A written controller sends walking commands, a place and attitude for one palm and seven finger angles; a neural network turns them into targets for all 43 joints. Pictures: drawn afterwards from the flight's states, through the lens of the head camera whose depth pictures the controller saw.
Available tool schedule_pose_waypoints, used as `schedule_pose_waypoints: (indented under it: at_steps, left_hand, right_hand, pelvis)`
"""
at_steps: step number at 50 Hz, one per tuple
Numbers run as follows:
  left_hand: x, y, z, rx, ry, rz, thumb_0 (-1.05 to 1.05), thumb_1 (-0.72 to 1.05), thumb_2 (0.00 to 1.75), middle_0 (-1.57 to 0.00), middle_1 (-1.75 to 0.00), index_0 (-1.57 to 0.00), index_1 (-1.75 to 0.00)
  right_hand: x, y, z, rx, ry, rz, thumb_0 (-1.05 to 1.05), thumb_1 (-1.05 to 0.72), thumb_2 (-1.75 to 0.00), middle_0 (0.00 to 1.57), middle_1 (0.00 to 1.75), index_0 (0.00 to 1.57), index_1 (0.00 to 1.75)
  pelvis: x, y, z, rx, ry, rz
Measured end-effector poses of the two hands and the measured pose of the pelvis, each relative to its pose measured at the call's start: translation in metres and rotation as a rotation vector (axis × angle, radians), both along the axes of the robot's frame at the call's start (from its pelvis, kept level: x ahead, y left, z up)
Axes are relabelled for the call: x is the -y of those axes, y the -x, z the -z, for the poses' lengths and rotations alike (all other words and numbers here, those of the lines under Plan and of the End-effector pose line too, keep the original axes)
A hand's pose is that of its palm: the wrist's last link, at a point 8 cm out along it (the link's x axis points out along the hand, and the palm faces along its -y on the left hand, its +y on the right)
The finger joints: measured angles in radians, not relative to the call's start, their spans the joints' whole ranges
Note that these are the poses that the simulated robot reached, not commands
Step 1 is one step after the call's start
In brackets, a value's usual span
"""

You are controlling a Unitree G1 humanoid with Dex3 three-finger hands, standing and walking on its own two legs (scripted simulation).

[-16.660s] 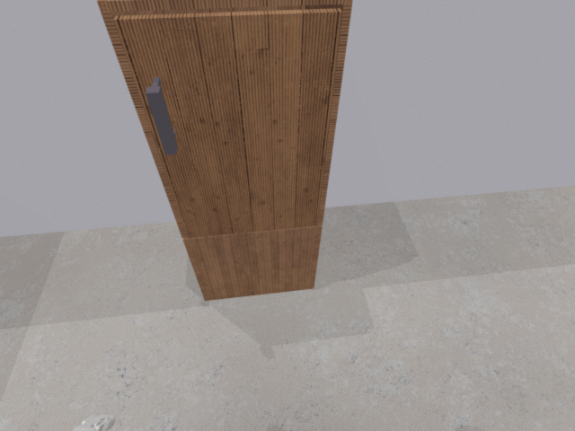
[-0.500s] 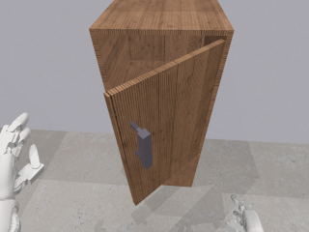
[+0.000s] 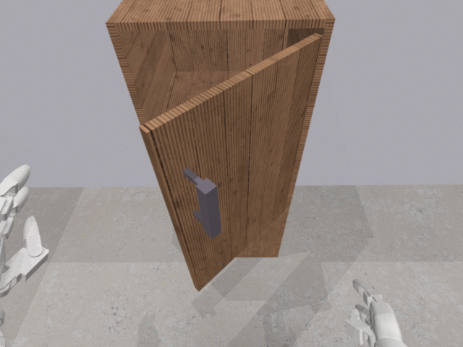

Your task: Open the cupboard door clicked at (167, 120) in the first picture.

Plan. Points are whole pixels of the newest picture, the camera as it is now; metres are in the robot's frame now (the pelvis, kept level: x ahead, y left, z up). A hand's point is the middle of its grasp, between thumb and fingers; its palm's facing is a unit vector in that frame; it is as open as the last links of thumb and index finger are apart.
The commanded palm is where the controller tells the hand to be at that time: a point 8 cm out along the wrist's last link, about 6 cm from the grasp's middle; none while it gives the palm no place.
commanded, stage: step back with the hand held close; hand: left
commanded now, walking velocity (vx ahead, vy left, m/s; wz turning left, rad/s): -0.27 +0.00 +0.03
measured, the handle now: (201, 203) +0.33 +0.08 +0.08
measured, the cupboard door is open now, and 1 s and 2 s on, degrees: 44 44 44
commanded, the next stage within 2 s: stop stepping back and stand still in 0.74 s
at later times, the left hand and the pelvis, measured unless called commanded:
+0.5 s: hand out of the picture +0.06 +0.29 +0.16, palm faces +0.51 -0.73 -0.46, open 7.4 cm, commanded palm +0.01 +0.33 +0.17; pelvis -0.11 +0.02 -0.02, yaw +4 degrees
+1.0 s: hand out of the picture -0.06 +0.30 +0.17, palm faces +0.49 -0.77 -0.41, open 7.4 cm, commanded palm -0.11 +0.33 +0.17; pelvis -0.24 +0.03 -0.01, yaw +1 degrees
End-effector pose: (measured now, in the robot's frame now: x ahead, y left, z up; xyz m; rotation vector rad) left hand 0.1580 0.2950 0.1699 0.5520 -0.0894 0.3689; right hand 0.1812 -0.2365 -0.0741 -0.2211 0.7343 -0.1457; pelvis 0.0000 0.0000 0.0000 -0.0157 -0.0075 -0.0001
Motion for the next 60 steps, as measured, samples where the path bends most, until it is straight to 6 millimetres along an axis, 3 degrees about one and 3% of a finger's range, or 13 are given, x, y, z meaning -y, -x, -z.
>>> schedule_pose_waypoints:
  at_steps: [9, 18, 25, 31, 35, 44, 48, 55, 60]
  left_hand:
    - [-0.013, 0.031, -0.004, 0.046, -0.034, 0.043, 0.01, 0.88, 0.89, -0.21, -0.3, -0.21, -0.3]
    - [-0.028, 0.088, -0.005, 0.126, -0.082, -0.006, 0.01, 0.88, 0.9, -0.21, -0.3, -0.21, -0.3]
    - [-0.027, 0.14, -0.006, 0.196, -0.069, -0.061, 0.01, 0.88, 0.9, -0.21, -0.3, -0.21, -0.3]
    - [-0.04, 0.162, -0.006, 0.274, -0.057, -0.052, 0.01, 0.88, 0.9, -0.21, -0.3, -0.21, -0.3]
    - [-0.048, 0.178, -0.016, 0.306, -0.089, -0.053, 0.01, 0.88, 0.9, -0.21, -0.3, -0.21, -0.3]
    - [-0.024, 0.244, -0.016, 0.277, -0.073, -0.016, 0.01, 0.89, 0.9, -0.21, -0.3, -0.21, -0.3]
    - [-0.028, 0.258, -0.017, 0.247, -0.03, -0.011, 0.01, 0.88, 0.9, -0.21, -0.3, -0.21, -0.3]
    - [-0.052, 0.264, -0.007, 0.224, 0.007, -0.02, 0.01, 0.88, 0.9, -0.21, -0.3, -0.21, -0.3]
    - [-0.034, 0.284, -0.009, 0.16, -0.004, 0.031, 0.01, 0.89, 0.9, -0.21, -0.3, -0.21, -0.3]
  right_hand:
    - [-0.008, 0.046, -0.004, -0.008, 0.028, 0.033, 0.01, -0.9, -0.89, 0.2, 0.3, 0.21, 0.3]
    - [-0.025, 0.093, 0.007, 0.011, 0.021, -0.018, 0.01, -0.9, -0.89, 0.2, 0.3, 0.21, 0.3]
    - [-0.033, 0.121, 0.021, -0.017, 0.024, -0.086, 0.01, -0.9, -0.89, 0.2, 0.3, 0.21, 0.3]
    - [-0.038, 0.147, 0.022, -0.005, 0.063, -0.074, 0.01, -0.9, -0.89, 0.2, 0.3, 0.21, 0.3]
    - [-0.047, 0.166, 0.018, 0.025, 0.024, -0.076, 0.01, -0.9, -0.89, 0.2, 0.3, 0.21, 0.3]
    - [-0.053, 0.205, 0.022, 0.036, -0.024, -0.152, 0.01, -0.9, -0.89, 0.2, 0.3, 0.21, 0.3]
    - [-0.051, 0.238, 0.011, -0.008, 0.0, -0.106, 0.01, -0.9, -0.89, 0.2, 0.3, 0.21, 0.3]
    - [-0.043, 0.288, -0.003, 0.048, 0.045, -0.025, 0.01, -0.9, -0.89, 0.2, 0.3, 0.21, 0.3]
    - [-0.039, 0.325, -0.011, 0.06, 0.022, -0.003, 0.01, -0.9, -0.89, 0.2, 0.3, 0.21, 0.3]
  pelvis:
    - [-0.013, 0.037, 0.004, 0.004, 0.006, 0.006]
    - [-0.019, 0.079, 0.015, 0.02, 0.019, -0.038]
    - [-0.018, 0.109, 0.021, 0.03, 0.017, -0.078]
    - [-0.029, 0.138, 0.027, 0.05, 0.04, -0.079]
    - [-0.025, 0.16, 0.025, 0.05, 0.068, -0.1]
    - [-0.017, 0.22, 0.025, -0.018, 0.013, -0.039]
    - [-0.023, 0.232, 0.011, -0.009, -0.017, -0.024]
    - [-0.034, 0.265, 0.008, 0.012, -0.013, -0.022]
    - [-0.029, 0.286, 0.0, 0.009, -0.007, -0.004]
